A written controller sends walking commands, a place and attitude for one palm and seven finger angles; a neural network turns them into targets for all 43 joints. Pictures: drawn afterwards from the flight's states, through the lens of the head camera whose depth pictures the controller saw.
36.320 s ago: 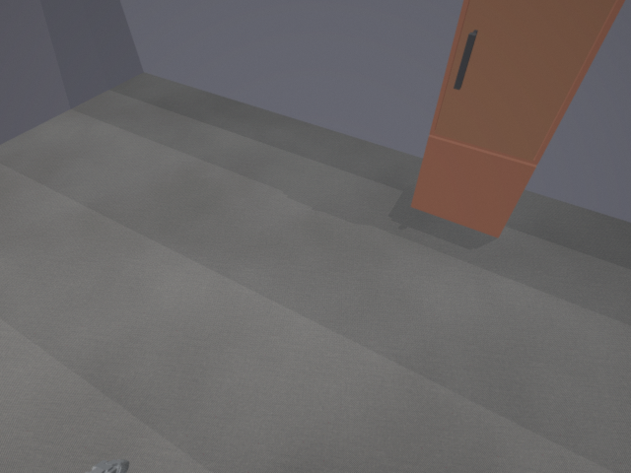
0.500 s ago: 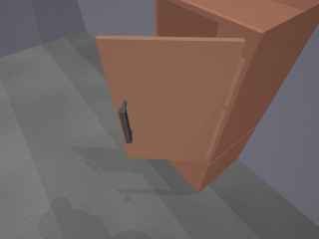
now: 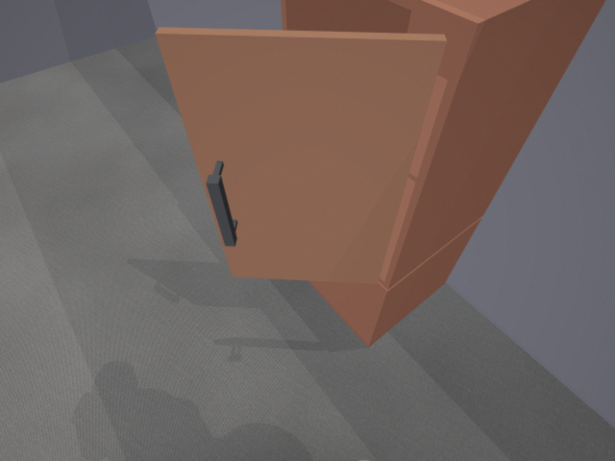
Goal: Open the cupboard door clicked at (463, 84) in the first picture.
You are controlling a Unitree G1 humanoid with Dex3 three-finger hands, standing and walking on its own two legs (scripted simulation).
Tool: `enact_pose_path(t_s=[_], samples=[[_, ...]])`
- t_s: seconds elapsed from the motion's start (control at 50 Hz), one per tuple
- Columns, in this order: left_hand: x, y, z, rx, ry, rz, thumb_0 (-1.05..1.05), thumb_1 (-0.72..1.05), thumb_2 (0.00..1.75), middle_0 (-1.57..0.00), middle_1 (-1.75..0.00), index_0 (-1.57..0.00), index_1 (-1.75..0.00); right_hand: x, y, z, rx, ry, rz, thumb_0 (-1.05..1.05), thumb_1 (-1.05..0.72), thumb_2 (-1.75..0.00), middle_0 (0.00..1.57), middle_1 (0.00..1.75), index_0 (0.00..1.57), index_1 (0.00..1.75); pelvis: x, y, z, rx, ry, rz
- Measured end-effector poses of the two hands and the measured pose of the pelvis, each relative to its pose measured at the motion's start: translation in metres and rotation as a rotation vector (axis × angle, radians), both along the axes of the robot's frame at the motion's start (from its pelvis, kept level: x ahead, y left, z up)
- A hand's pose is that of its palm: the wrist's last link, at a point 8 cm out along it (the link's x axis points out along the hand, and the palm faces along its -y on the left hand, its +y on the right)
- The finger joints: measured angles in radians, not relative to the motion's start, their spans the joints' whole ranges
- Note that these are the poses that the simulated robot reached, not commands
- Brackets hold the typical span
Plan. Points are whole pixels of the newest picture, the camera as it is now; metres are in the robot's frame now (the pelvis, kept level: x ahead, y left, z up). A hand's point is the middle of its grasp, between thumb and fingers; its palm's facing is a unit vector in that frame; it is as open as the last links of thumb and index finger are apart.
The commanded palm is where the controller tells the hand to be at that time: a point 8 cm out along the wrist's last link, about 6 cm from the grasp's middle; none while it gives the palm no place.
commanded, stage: come to a stop and stand still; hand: left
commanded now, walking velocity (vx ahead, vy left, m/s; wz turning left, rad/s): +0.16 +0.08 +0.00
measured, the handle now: (225, 205) +0.53 +0.18 -0.04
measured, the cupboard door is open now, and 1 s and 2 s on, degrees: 49 49 49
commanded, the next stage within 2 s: look again from close up in 0.88 s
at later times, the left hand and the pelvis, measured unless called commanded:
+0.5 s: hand out of the picture -0.01 +0.20 -0.16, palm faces +0.01 -0.97 -0.23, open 7.3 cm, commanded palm none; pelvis +0.01 +0.02 +0.01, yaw +0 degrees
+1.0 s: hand out of the picture +0.04 +0.20 -0.16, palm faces +0.03 -0.97 -0.24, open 7.3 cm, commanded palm none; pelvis +0.03 +0.02 +0.01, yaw +0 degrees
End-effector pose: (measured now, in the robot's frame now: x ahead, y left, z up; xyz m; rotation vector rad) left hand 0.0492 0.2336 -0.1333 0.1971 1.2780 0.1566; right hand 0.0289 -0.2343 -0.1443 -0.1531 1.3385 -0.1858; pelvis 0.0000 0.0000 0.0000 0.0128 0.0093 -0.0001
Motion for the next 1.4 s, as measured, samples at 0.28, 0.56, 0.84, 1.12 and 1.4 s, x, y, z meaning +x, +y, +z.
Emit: enact_pose_path(t_s=[0.28,0.56,0.84,1.12,1.4], samples=[[-0.027,0.002,0.001,-0.044,0.002,0.048,0.00,0.93,0.90,-0.20,-0.30,-0.21,-0.30,-0.078,0.031,0.016,0.047,0.143,0.004,0.00,-0.91,-0.90,0.20,0.30,0.20,0.30,-0.002,0.006,0.012,0.001,-0.021,0.011],[-0.053,0.010,0.010,-0.007,0.138,0.055,0.01,0.91,0.90,-0.20,-0.30,-0.20,-0.30,-0.049,0.076,-0.007,0.158,0.081,0.009,0.00,-0.91,-0.90,0.20,0.30,0.20,0.30,0.017,0.026,0.009,-0.006,-0.007,0.008],[-0.026,0.012,0.011,0.001,0.116,0.060,0.02,0.94,0.90,-0.20,-0.30,-0.20,-0.30,-0.009,0.055,-0.005,0.093,0.053,0.040,0.00,-0.91,-0.90,0.20,0.30,0.20,0.30,0.032,0.027,0.011,0.001,-0.025,0.005],[-0.003,0.011,0.011,0.004,0.082,0.044,0.01,0.92,0.90,-0.20,-0.30,-0.20,-0.30,0.001,0.032,0.001,0.054,0.068,0.052,0.00,-0.91,-0.90,0.20,0.30,0.20,0.30,0.034,0.017,0.012,0.001,-0.025,0.010],[0.007,0.001,0.012,0.004,0.050,0.033,0.00,0.91,0.90,-0.20,-0.30,-0.21,-0.30,0.002,0.022,0.002,0.061,0.068,0.052,0.00,-0.91,-0.90,0.20,0.30,0.20,0.30,0.032,0.005,0.013,0.002,-0.026,0.012]])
